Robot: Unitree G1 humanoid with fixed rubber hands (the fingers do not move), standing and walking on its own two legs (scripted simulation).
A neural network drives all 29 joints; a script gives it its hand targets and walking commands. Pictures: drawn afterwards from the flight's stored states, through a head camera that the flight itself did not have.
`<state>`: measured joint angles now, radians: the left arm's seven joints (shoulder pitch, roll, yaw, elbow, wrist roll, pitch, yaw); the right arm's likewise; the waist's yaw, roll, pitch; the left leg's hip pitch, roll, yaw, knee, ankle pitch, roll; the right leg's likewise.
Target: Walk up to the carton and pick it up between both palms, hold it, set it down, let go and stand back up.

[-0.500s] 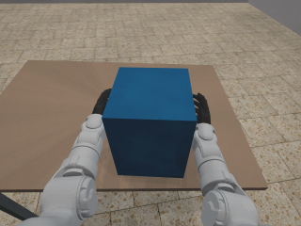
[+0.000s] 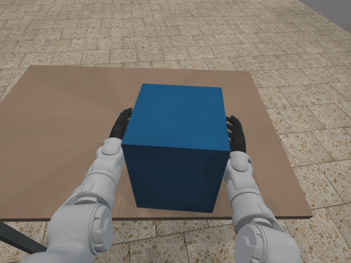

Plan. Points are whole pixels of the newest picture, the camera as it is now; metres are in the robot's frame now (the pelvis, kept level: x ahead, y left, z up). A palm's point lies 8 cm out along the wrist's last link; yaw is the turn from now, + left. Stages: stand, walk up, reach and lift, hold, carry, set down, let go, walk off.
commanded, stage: set down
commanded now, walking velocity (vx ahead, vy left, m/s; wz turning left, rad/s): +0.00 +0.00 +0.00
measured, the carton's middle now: (177, 149) +0.38 -0.04 +0.03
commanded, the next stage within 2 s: none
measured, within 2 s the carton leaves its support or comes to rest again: rests again in 1.62 s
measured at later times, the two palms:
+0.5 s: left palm (121, 145) +0.40 +0.11 +0.03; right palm (233, 157) +0.35 -0.18 +0.03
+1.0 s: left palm (122, 147) +0.40 +0.11 +0.03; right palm (234, 160) +0.34 -0.18 +0.02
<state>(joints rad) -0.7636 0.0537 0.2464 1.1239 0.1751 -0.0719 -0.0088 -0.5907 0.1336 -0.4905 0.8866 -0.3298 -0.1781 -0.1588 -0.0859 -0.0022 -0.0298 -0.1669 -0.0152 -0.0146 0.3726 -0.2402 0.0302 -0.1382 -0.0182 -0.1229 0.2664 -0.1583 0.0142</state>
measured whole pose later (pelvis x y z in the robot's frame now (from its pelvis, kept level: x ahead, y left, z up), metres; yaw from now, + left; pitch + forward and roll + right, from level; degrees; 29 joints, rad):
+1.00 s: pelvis -0.01 +0.00 -0.01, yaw +0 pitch +8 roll -2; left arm -0.82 0.06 0.28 1.26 0.20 -0.32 0.01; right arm -0.64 0.14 -0.65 1.03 -0.42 -0.41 -0.14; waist -0.09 0.00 -0.02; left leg -0.35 -0.01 -0.01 0.45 -0.25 0.03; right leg -0.32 -0.02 -0.12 0.34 -0.16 0.01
